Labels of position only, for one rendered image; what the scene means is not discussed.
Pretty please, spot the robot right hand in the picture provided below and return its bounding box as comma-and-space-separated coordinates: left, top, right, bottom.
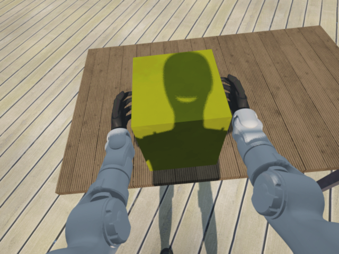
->
221, 74, 250, 115

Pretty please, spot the carton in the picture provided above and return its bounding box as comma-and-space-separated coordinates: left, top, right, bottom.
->
131, 49, 232, 171

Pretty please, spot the robot left forearm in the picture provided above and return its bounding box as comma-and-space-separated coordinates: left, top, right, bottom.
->
65, 128, 135, 241

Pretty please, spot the robot left hand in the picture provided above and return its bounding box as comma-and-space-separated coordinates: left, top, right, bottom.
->
111, 91, 132, 130

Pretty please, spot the table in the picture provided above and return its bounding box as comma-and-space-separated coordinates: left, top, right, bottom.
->
55, 25, 339, 195

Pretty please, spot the robot right forearm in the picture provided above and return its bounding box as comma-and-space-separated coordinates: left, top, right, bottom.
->
232, 108, 325, 207

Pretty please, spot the right robot upper arm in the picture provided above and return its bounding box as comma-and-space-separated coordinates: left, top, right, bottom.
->
251, 170, 339, 254

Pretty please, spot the left robot upper arm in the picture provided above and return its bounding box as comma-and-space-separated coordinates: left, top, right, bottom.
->
46, 197, 131, 254

